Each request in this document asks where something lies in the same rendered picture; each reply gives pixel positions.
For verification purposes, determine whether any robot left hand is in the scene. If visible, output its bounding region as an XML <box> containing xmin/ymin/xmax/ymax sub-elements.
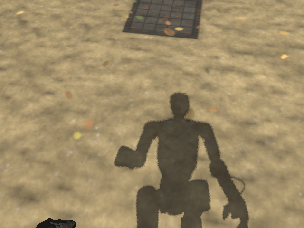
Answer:
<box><xmin>35</xmin><ymin>218</ymin><xmax>76</xmax><ymax>228</ymax></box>

